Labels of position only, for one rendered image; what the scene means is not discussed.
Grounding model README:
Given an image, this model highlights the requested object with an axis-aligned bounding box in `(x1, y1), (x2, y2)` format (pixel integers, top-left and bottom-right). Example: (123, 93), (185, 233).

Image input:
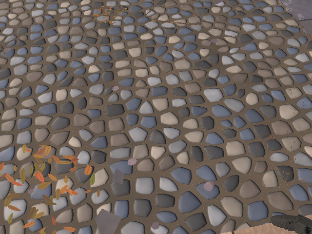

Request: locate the right robot hand
(271, 214), (312, 234)

